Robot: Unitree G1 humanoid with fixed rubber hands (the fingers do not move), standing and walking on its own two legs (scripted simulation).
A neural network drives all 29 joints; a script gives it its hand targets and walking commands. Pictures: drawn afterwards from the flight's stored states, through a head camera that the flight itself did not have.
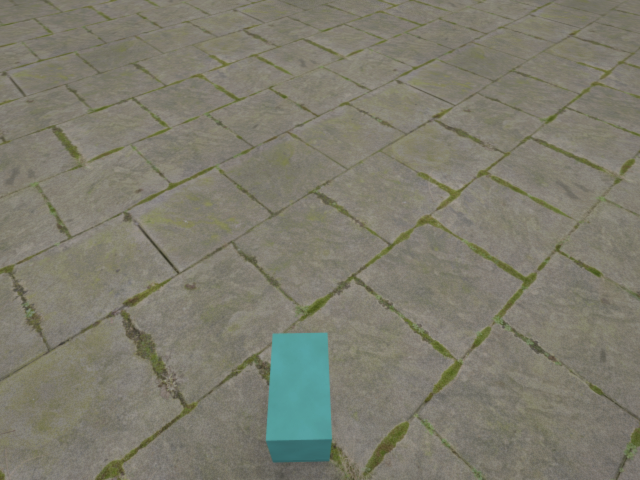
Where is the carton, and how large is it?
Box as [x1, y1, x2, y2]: [266, 333, 331, 462]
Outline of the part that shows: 275,333 272,336 266,429 266,442 273,462 329,460 331,428 327,333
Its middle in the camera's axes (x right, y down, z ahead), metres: -0.05 +0.46 +1.12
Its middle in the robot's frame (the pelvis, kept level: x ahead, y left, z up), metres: +0.47 +0.04 -0.67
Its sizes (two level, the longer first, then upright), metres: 0.291 0.163 0.224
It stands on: the floor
